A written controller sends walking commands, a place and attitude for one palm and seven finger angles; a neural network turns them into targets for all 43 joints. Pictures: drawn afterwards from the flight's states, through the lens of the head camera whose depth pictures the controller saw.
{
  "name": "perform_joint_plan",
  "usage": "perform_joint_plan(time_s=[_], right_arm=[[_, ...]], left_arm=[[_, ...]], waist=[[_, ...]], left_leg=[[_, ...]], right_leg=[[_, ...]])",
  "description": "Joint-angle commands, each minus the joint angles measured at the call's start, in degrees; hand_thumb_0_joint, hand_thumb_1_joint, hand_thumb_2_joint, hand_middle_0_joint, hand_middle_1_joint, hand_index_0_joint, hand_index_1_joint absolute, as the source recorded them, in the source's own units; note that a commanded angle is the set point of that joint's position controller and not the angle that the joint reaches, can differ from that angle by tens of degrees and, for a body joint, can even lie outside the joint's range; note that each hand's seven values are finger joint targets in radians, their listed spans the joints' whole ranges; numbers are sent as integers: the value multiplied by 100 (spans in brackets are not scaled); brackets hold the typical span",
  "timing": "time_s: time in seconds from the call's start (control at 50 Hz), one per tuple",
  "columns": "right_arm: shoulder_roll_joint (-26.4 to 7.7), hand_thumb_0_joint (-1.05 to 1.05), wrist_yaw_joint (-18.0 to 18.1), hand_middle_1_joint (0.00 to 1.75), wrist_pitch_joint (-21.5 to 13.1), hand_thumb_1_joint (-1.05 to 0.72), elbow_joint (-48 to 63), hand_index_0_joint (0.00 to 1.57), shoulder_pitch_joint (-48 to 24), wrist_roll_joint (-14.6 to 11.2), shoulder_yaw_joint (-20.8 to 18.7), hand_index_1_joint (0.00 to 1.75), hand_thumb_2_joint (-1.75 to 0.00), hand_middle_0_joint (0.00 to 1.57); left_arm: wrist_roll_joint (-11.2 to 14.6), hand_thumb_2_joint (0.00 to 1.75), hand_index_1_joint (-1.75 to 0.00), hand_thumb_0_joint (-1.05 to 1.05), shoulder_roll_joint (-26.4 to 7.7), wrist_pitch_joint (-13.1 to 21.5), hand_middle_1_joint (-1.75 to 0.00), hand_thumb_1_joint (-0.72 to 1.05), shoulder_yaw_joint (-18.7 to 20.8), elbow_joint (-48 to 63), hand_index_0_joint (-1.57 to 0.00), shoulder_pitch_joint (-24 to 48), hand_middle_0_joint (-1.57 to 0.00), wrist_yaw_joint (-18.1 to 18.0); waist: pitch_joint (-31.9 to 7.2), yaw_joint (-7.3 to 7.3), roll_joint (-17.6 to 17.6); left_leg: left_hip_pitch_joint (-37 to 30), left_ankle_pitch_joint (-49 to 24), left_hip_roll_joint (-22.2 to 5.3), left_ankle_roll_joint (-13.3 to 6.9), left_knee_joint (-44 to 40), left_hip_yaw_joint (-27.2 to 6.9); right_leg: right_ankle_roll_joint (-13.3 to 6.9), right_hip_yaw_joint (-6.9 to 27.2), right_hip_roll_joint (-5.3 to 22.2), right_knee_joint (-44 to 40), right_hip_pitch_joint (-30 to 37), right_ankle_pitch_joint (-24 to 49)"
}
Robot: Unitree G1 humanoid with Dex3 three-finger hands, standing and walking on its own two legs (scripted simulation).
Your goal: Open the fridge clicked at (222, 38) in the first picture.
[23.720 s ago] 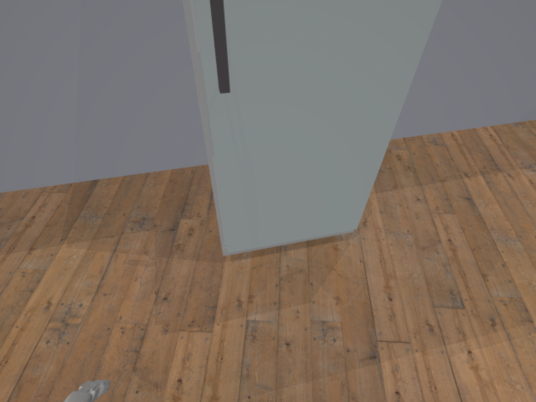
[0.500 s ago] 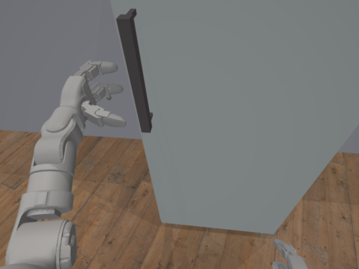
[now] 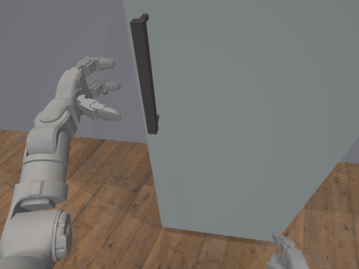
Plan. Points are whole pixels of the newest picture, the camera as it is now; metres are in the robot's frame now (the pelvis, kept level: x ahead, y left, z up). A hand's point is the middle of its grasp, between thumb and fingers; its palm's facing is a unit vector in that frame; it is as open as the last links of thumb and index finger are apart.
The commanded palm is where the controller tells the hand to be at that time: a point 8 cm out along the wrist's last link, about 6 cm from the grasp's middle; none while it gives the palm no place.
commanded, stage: move the hooked fingers beside the handle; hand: left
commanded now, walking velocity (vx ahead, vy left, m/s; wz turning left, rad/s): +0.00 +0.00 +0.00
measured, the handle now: (149, 81) +0.47 +0.10 +0.22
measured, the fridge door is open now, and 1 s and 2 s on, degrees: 0 0 0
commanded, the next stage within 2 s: feel for the door with the fingertips in 1.56 s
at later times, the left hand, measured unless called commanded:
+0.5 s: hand (102, 110) +0.39 +0.19 +0.19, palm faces -0.04 -1.00 -0.04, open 14.0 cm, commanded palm +0.37 +0.23 +0.22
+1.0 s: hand (106, 87) +0.39 +0.17 +0.25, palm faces -0.08 -1.00 -0.02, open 14.0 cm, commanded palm +0.37 +0.22 +0.22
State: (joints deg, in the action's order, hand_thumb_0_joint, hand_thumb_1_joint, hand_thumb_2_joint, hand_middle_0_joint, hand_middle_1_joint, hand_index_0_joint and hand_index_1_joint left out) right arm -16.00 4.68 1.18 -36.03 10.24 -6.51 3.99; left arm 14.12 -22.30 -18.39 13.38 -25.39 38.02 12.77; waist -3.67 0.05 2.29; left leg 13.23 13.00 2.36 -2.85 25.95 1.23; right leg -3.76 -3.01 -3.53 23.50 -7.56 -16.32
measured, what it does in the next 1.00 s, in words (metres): stands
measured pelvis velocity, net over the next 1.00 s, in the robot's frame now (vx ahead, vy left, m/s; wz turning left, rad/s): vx -0.01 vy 0.01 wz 0.00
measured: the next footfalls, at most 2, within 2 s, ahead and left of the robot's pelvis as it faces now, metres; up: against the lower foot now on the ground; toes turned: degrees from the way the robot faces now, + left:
none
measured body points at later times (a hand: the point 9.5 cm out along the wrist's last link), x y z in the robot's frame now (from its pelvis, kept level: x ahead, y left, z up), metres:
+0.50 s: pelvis +0.00 +0.01 +0.00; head +0.00 +0.00 +0.45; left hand +0.38 +0.25 +0.20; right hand +0.14 -0.24 -0.10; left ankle +0.01 +0.09 -0.74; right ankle -0.04 -0.07 -0.74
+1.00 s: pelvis -0.01 +0.01 +0.00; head -0.03 +0.00 +0.45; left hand +0.38 +0.22 +0.25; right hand +0.15 -0.23 -0.10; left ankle +0.01 +0.09 -0.74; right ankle -0.04 -0.07 -0.74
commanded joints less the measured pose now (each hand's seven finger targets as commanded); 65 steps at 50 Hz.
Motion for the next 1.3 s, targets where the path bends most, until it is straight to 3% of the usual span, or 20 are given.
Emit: perform_joint_plan(time_s=[0.0, 0.08, 0.14, 0.16, 0.3, 0.44, 0.48, 0.6, 0.64, 0.7, 0.78, 0.82, 0.86, 0.94, 0.98, 1.04, 1.12, 1.16, 1.2, 1.28], right_arm=[[-739, 0, 54, 30, -164, -90, 862, 20, -422, 7, -309, 30, -90, 20], [-660, 0, 79, 30, -337, -90, 1001, 20, -499, 119, -313, 30, -90, 20], [-612, 0, 68, 30, -431, -90, 889, 20, -421, 201, -279, 30, -90, 20], [-641, 0, 54, 30, -397, -90, 834, 20, -349, 222, -293, 30, -90, 20], [-794, 0, 8, 30, -22, -90, 904, 20, -262, 29, -298, 30, -90, 20], [-624, 0, 45, 30, -438, -90, 1208, 20, -559, 121, -338, 30, -90, 20], [-640, 0, 60, 30, -543, -90, 1001, 20, -512, 175, -327, 30, -90, 20], [-700, 0, 59, 30, -270, -90, 561, 20, -429, 93, -276, 30, -90, 20], [-774, 0, 74, 30, -151, -90, 629, 20, -394, 58, -260, 30, -90, 20], [-729, 0, 42, 30, -105, -90, 879, 20, -452, 61, -281, 30, -90, 20], [-610, 0, 30, 30, -323, -90, 1177, 20, -654, 144, -285, 30, -90, 20], [-554, 0, 32, 30, -464, -90, 1089, 20, -648, 186, -257, 30, -90, 20], [-593, 0, 38, 30, -491, -90, 872, 20, -525, 199, -290, 30, -90, 20], [-678, 0, 60, 30, -258, -90, 606, 20, -452, 76, -250, 30, -90, 20], [-731, 0, 35, 30, -157, -90, 678, 20, -415, 37, -262, 30, -90, 20], [-713, 0, 18, 30, -158, -90, 868, 20, -445, 55, -306, 30, -90, 20], [-599, 0, 16, 30, -363, -90, 1136, 20, -633, 147, -315, 30, -90, 20], [-568, 0, 14, 30, -463, -90, 1030, 20, -559, 194, -301, 30, -90, 20], [-602, 0, 24, 30, -462, -90, 852, 20, -538, 207, -290, 30, -90, 20], [-690, 0, 42, 30, -189, -90, 623, 20, -428, 92, -257, 30, -90, 20]], left_arm=[[37, 30, -120, 0, -790, 31, -120, -50, -39, 467, -30, 2385, -30, -18], [110, 30, -120, 0, -1242, 1032, -120, -50, 216, 2234, -30, 3842, -30, -141], [86, 30, -120, 0, -1523, 1393, -120, -50, 619, 2347, -30, 3645, -30, -264], [46, 30, -120, 0, -1812, 1354, -120, -50, 884, 2054, -30, 3198, -30, -300], [-43, 30, -120, 0, -1286, -110, -120, -50, 577, -253, -30, 976, -30, -5], [197, 30, -120, 0, -1225, 1240, -120, -50, 299, 3857, -30, 3115, -30, 47], [197, 30, -120, 0, -1314, 1400, -120, -50, 389, 3977, -30, 3106, -30, -75], [18, 30, -120, 0, -700, -85, -120, -50, 174, 454, -30, 1558, -30, -267], [-18, 30, -120, 0, -814, -488, -120, -50, 188, -237, -30, 1479, -30, -244], [-7, 30, -120, 0, -941, -233, -120, -50, 234, 329, -30, 1967, -30, -214], [80, 30, -120, 0, -1406, 1165, -120, -50, 450, 2873, -30, 3282, -30, -211], [86, 30, -120, 0, -1133, 1525, -120, -50, 225, 3352, -30, 3520, -30, -212], [64, 30, -120, 0, -1188, 1416, -120, -50, 311, 2802, -30, 3033, -30, -217], [1, 30, -120, 0, -633, 192, -120, -50, 18, 376, -30, 1898, -30, -192], [-34, 30, -120, 0, -497, -246, -120, -50, -62, -173, -30, 1559, -30, -187], [16, 30, -120, 0, -676, -111, -120, -50, 71, 543, -30, 2072, -30, -221], [72, 30, -120, 0, -1245, 1108, -120, -50, 419, 2999, -30, 3196, -30, -319], [70, 30, -120, 0, -1257, 1465, -120, -50, 385, 3406, -30, 3269, -30, -365], [12, 30, -120, 0, -1315, 1348, -120, -50, 527, 2767, -30, 2895, -30, -396], [-79, 30, -120, 0, -919, 165, -120, -50, 315, 319, -30, 1524, -30, -315]], waist=[[-831, -196, -403], [-2199, -199, 0], [-2612, -103, 75], [-2511, 0, 41], [-573, 116, -613], [-2530, -140, 507], [-2582, -188, 721], [-385, -76, -470], [-282, -55, -711], [-815, -25, -564], [-2347, -22, 133], [-2679, -128, 603], [-2311, -141, 482], [-394, -121, -261], [-236, -50, -409], [-882, -37, -544], [-2427, 15, -17], [-2633, -61, 111], [-2271, -40, 229], [-379, -42, -375]], left_leg=[[-889, -1034, -202, -66, -83, -410], [-1739, -1699, -192, -96, -28, -523], [-2126, -2260, -231, -49, -11, -542], [-1946, -2274, -250, -44, -23, -489], [-528, -1441, -245, -16, -235, -261], [-2512, -2856, -311, -16, 57, -581], [-2755, -3058, -360, 86, 79, -647], [-850, -933, -262, 42, -316, -437], [-609, -666, -260, 38, -366, -415], [-814, -1061, -232, -16, -247, -393], [-1905, -2020, -242, -42, -112, -526], [-2570, -2492, -311, 51, -30, -615], [-2446, -2461, -354, 84, -26, -592], [-908, -852, -292, 41, -351, -466], [-678, -706, -266, 26, -379, -423], [-908, -1020, -236, -25, -266, -436], [-1878, -2024, -230, -62, -145, -478], [-2263, -2396, -290, -24, -89, -499], [-2052, -2310, -278, -9, -102, -457], [-721, -961, -239, -32, -331, -264]], right_leg=[[257, 324, 337, -370, -737, 1535], [174, 396, 297, -248, -269, 1939], [166, 354, 248, -167, -75, 2260], [172, 364, 258, -190, 60, 2318], [245, 257, 343, -344, -219, 2183], [167, 308, 216, -154, -415, 2431], [162, 269, 190, -176, -580, 2268], [207, 193, 251, -481, -806, 1133], [231, 219, 311, -525, -802, 963], [203, 285, 341, -436, -545, 1398], [131, 389, 283, -249, -49, 2057], [126, 317, 233, -182, -367, 2047], [144, 279, 199, -285, -512, 1964], [188, 219, 248, -534, -814, 1079], [201, 217, 309, -544, -784, 1004], [192, 266, 312, -466, -558, 1307], [157, 390, 283, -251, 92, 2123], [181, 352, 242, -221, -12, 2234], [173, 349, 235, -245, -52, 2236], [260, 327, 306, -547, -450, 1509]])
